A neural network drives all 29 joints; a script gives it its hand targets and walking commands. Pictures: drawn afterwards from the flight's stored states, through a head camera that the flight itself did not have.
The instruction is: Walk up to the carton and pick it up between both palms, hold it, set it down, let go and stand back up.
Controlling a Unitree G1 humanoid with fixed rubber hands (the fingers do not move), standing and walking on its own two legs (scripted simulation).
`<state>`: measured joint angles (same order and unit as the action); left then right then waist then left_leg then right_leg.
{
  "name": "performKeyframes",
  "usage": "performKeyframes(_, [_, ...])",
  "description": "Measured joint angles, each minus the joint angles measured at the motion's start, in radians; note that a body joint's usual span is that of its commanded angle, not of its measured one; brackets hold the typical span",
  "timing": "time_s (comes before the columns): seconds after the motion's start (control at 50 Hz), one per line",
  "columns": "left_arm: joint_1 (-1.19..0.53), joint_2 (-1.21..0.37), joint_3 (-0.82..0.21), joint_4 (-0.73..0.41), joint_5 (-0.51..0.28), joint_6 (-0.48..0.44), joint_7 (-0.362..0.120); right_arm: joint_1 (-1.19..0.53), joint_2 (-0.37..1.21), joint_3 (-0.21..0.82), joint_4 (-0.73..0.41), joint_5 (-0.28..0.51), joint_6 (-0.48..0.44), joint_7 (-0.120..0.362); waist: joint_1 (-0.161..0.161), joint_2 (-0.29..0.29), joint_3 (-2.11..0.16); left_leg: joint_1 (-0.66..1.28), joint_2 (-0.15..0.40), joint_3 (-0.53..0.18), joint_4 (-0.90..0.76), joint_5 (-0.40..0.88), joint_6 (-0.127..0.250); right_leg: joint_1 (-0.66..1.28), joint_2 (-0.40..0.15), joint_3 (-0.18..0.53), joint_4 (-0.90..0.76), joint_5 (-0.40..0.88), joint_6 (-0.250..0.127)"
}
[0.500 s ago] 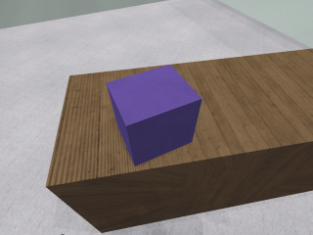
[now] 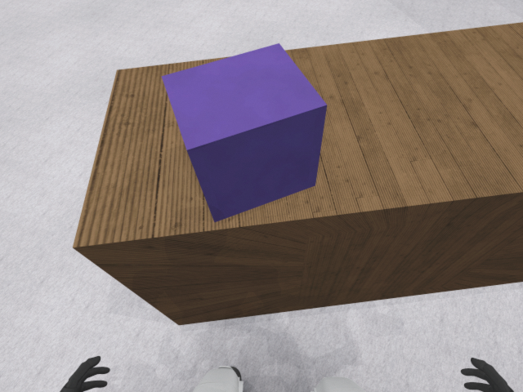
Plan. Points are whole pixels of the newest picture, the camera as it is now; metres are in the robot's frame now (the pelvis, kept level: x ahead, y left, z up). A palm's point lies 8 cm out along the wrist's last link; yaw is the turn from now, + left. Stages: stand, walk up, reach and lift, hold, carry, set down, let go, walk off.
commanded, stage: walk up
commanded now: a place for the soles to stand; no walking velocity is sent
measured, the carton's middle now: (245, 136) +0.51 +0.05 +0.05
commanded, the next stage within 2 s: none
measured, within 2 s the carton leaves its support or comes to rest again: neither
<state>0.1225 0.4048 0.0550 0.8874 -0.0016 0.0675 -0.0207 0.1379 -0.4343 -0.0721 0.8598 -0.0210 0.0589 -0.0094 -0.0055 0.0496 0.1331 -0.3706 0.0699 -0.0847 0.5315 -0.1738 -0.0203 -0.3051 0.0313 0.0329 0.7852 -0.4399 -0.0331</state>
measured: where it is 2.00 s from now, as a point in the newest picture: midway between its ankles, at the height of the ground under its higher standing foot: outside the picture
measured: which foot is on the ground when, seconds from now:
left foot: down 0.00-0.02, up 0.04-0.68, down 0.70-1.00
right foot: up 0.00-0.00, down 0.02-0.74, up 0.76-1.00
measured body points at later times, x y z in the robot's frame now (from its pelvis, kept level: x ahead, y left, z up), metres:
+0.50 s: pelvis -0.13 -0.03 +0.00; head -0.05 -0.05 +0.44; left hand -0.05 +0.30 -0.09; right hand +0.02 -0.34 -0.13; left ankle -0.16 +0.13 -0.67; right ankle -0.05 -0.12 -0.73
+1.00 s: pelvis -0.30 +0.09 +0.02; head -0.28 +0.15 +0.47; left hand -0.32 +0.42 -0.13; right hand -0.23 -0.23 -0.05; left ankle -0.27 +0.18 -0.73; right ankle -0.29 -0.09 -0.62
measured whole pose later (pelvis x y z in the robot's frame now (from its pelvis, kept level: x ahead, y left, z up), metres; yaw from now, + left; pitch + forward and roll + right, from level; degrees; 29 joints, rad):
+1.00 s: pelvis -0.30 +0.09 +0.02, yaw +9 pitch +0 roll -4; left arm 0.35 0.45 0.09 0.87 0.03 0.05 -0.02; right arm 0.39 -0.37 -0.06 0.85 -0.04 -0.02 0.00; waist 0.00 -0.05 0.07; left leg -0.26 0.01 -0.04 0.44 -0.25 -0.01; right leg -0.49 0.12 0.17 1.15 -0.27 0.02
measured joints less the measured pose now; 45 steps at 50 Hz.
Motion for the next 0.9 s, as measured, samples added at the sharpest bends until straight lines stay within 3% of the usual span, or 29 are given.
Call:
performKeyframes(0.02, [0.013, 0.004, 0.001, -0.012, 0.002, -0.006, 0.002, -0.002, -0.002, 0.001, -0.015, 0.004, 0.006, 0.0, 0.008, -0.01, -0.005, -0.029, -0.01, -0.001, 0.033, -0.006, 0.001, 0.04, -0.018, 0.002, -0.101, 0.08, 0.003])
performKeyframes(0.06, [0.021, -0.013, 0.008, -0.017, 0.014, -0.017, 0.014, -0.038, -0.013, 0.002, -0.033, 0.013, 0.016, -0.002, 0.021, 0.008, 0.03, -0.082, -0.036, -0.063, 0.151, -0.098, 0.026, 0.048, -0.008, 0.0, -0.117, 0.029, 0.025])
performKeyframes(0.1, [0.032, -0.046, -0.002, -0.015, 0.025, -0.019, 0.021, -0.059, -0.014, 0.003, -0.051, 0.011, 0.023, -0.009, 0.015, 0.03, 0.062, -0.12, -0.106, -0.118, 0.301, -0.253, 0.046, 0.046, -0.004, -0.017, -0.1, 0.028, 0.008])
performKeyframes(0.14, [0.057, -0.064, -0.012, -0.021, 0.031, -0.016, 0.019, -0.047, 0.004, 0.01, -0.07, 0.012, 0.026, -0.008, 0.021, 0.016, 0.052, -0.152, -0.173, -0.111, 0.426, -0.343, 0.051, 0.037, -0.024, -0.023, -0.123, 0.064, -0.01])
performKeyframes(0.22, [0.086, -0.065, -0.019, -0.049, 0.017, -0.019, 0.029, -0.017, 0.027, 0.024, -0.096, 0.01, 0.026, 0.0, 0.028, -0.02, 0.03, -0.167, -0.232, -0.096, 0.604, -0.314, 0.037, 0.012, -0.046, -0.02, -0.187, 0.123, -0.015])
performKeyframes(0.3, [0.056, -0.072, -0.025, -0.095, 0.0, -0.041, 0.053, 0.031, -0.001, 0.012, -0.108, -0.002, 0.025, 0.004, 0.006, 0.004, 0.044, -0.118, -0.206, -0.101, 0.613, -0.231, 0.018, -0.011, -0.046, -0.07, -0.206, 0.157, -0.019])
performKeyframes(0.4, [0.048, -0.082, -0.022, -0.143, -0.013, -0.064, 0.073, 0.056, -0.032, -0.003, -0.102, -0.012, 0.045, 0.01, -0.003, 0.034, 0.066, -0.036, -0.161, -0.078, 0.511, -0.27, 0.004, -0.033, -0.051, -0.098, -0.185, 0.18, -0.01])
performKeyframes(0.56, [0.067, -0.033, 0.01, -0.159, 0.001, -0.069, 0.067, 0.041, -0.021, -0.002, -0.152, -0.015, 0.051, 0.039, 0.012, 0.0, 0.08, -0.044, -0.135, -0.063, 0.548, -0.342, -0.007, -0.074, -0.12, -0.091, -0.149, 0.245, 0.014])
performKeyframes(0.66, [0.074, 0.017, 0.037, -0.153, 0.029, -0.051, 0.055, 0.063, -0.021, -0.01, -0.165, -0.004, 0.039, 0.067, 0.014, -0.021, 0.037, -0.001, -0.074, 0.0, 0.469, -0.298, 0.019, -0.143, -0.168, -0.081, -0.127, 0.291, 0.024])
performKeyframes(0.7, [0.072, 0.042, 0.048, -0.152, 0.04, -0.039, 0.05, 0.093, -0.02, -0.014, -0.152, 0.001, 0.029, 0.077, 0.007, -0.036, 0.005, 0.07, -0.046, 0.034, 0.337, -0.291, 0.037, -0.188, -0.185, -0.076, -0.091, 0.262, 0.042])
performKeyframes(0.74, [0.057, 0.067, 0.063, -0.139, 0.041, -0.023, 0.048, 0.125, -0.002, -0.022, -0.122, -0.005, 0.017, 0.074, 0.002, -0.084, -0.002, 0.09, -0.075, 0.06, 0.296, -0.346, 0.018, -0.235, -0.203, -0.028, -0.006, 0.095, 0.031])
performKeyframes(0.76, [0.059, 0.071, 0.069, -0.128, 0.036, -0.014, 0.049, 0.148, 0.009, -0.019, -0.107, -0.013, 0.016, 0.07, 0.006, -0.098, -0.012, 0.079, -0.082, 0.069, 0.314, -0.331, 0.018, -0.258, -0.175, 0.009, 0.065, 0.005, 0.026])
performKeyframes(0.8, [0.091, 0.068, 0.072, -0.102, 0.028, -0.005, 0.052, 0.193, 0.034, -0.005, -0.072, -0.029, 0.019, 0.057, -0.005, -0.097, -0.049, 0.074, -0.065, 0.071, 0.3, -0.281, 0.029, -0.294, -0.076, 0.054, 0.232, -0.045, 0.023])
performKeyframes(0.86, [0.119, 0.054, 0.062, -0.044, 0.014, -0.005, 0.039, 0.254, 0.068, 0.008, -0.024, -0.038, 0.003, 0.039, -0.054, -0.081, -0.091, 0.089, -0.048, 0.021, 0.172, -0.191, 0.032, -0.28, 0.036, 0.09, 0.386, 0.034, 0.031])
performKeyframes(0.9, [0.137, 0.051, 0.053, -0.03, 0.01, -0.007, 0.026, 0.278, 0.083, 0.018, -0.006, -0.032, -0.021, 0.028, -0.052, -0.093, -0.104, 0.096, -0.051, 0.014, 0.071, -0.173, 0.011, -0.26, 0.075, 0.132, 0.408, 0.086, 0.031])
